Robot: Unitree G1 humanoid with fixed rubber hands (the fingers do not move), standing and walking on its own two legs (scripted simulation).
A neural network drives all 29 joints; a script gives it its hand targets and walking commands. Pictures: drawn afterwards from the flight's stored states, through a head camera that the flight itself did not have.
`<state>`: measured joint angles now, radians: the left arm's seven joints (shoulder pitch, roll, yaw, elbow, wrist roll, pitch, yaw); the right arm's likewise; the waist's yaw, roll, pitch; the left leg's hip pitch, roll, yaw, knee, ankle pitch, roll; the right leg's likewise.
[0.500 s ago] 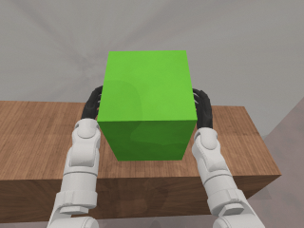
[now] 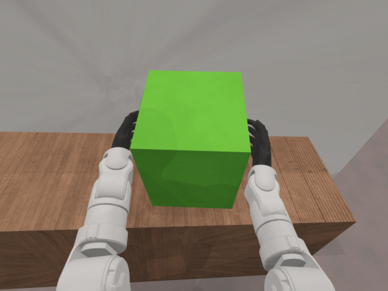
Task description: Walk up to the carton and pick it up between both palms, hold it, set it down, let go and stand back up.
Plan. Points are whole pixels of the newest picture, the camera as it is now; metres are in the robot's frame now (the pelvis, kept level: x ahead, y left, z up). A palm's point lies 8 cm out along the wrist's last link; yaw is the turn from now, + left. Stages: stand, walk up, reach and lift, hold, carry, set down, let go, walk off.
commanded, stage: set down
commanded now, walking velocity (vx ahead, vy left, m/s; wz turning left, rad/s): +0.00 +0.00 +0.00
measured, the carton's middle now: (193, 144) +0.42 -0.02 +0.08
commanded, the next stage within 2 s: none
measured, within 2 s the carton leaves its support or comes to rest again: neither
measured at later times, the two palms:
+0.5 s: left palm (131, 148) +0.41 +0.12 +0.06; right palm (255, 161) +0.37 -0.16 +0.07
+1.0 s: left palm (130, 157) +0.43 +0.13 +0.01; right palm (246, 170) +0.38 -0.15 +0.02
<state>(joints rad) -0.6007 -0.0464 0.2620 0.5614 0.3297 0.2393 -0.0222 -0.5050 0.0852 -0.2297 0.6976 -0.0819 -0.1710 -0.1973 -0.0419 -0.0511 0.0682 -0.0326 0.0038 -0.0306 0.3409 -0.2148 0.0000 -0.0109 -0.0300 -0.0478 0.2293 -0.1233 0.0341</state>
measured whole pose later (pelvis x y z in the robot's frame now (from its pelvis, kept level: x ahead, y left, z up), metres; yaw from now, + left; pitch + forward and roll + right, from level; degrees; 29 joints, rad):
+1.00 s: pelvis +0.02 +0.00 +0.00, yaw +0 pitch +11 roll -2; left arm -0.79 0.09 0.27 1.21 0.25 -0.24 0.01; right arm -0.62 0.15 -0.52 1.06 -0.32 -0.48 -0.23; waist -0.06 -0.04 -0.05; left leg -0.35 0.02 -0.04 0.39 -0.22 -0.01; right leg -0.29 -0.01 -0.06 0.20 -0.09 0.03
